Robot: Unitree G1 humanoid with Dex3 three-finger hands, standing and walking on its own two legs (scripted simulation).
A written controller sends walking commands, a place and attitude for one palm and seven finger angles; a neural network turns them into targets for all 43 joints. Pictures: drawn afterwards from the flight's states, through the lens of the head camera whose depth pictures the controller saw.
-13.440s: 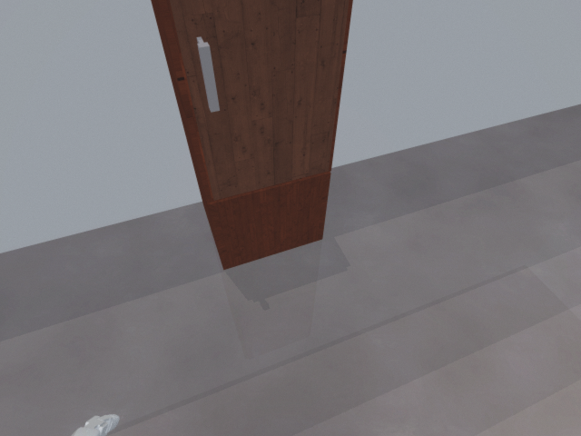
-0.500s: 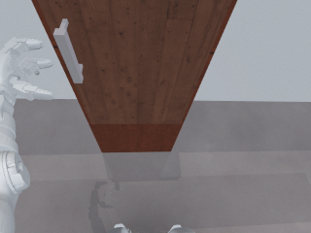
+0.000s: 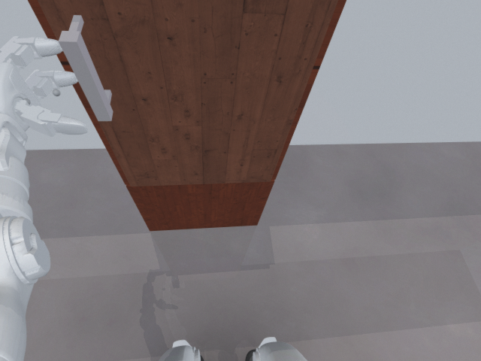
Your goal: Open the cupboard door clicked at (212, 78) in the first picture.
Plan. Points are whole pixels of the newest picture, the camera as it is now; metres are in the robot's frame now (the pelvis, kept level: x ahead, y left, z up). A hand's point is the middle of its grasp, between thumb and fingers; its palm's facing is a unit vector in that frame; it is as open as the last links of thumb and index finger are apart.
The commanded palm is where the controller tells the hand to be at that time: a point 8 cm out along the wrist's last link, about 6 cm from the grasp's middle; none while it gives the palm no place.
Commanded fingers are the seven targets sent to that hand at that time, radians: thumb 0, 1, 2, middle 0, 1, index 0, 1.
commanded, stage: slide the fingers in behind the handle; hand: left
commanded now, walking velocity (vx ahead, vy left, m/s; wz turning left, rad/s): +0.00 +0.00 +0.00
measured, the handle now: (92, 72) +0.55 +0.19 +0.12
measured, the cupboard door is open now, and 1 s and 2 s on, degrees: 0 0 1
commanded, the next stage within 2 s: close the thumb around the handle in 1.42 s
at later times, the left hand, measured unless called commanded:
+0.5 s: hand (84, 96) +0.50 +0.20 +0.12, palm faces +0.01 -1.00 +0.00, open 14.0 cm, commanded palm +0.47 +0.25 +0.12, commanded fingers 0.00 -0.50 0.30 -0.30 -1.20 -0.30 -1.20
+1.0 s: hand (105, 98) +0.50 +0.17 +0.12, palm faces +0.01 -1.00 +0.00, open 14.0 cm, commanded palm +0.47 +0.21 +0.12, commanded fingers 0.00 -0.50 0.30 -0.30 -1.20 -0.30 -1.20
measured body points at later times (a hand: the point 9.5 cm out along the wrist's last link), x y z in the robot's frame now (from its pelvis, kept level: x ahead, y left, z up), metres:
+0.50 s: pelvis +0.00 -0.01 +0.00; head +0.09 +0.00 +0.44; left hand +0.49 +0.25 +0.12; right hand +0.02 -0.28 -0.11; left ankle +0.00 +0.08 -0.70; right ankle -0.01 -0.12 -0.70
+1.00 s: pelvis +0.00 -0.02 +0.00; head +0.09 -0.01 +0.45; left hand +0.49 +0.22 +0.12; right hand +0.01 -0.29 -0.11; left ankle +0.00 +0.08 -0.70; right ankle -0.01 -0.12 -0.70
